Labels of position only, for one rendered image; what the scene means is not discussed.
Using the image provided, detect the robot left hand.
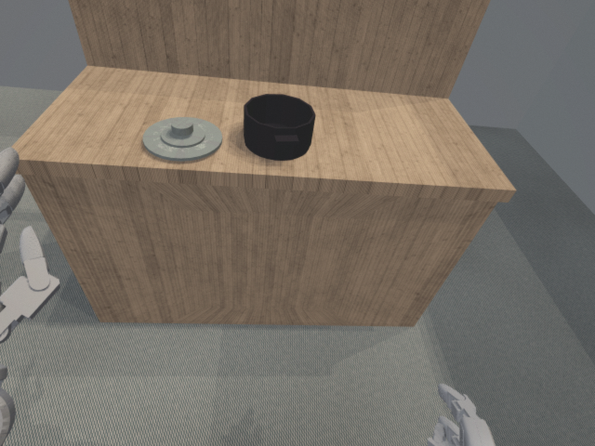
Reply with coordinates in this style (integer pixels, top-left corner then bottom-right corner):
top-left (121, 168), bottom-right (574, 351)
top-left (0, 148), bottom-right (60, 344)

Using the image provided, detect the knob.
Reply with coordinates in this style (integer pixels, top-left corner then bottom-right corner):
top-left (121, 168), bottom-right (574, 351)
top-left (171, 118), bottom-right (193, 136)

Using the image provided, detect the pot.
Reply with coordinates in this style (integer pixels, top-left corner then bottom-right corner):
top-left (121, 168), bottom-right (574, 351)
top-left (244, 94), bottom-right (315, 161)

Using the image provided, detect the robot right hand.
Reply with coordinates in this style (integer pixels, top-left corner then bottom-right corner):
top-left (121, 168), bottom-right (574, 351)
top-left (428, 384), bottom-right (496, 446)

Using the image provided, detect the lid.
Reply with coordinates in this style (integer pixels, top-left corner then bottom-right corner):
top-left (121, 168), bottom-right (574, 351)
top-left (143, 117), bottom-right (222, 162)

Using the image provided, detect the table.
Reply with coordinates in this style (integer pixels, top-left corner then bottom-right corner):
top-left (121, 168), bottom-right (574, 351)
top-left (11, 0), bottom-right (516, 327)

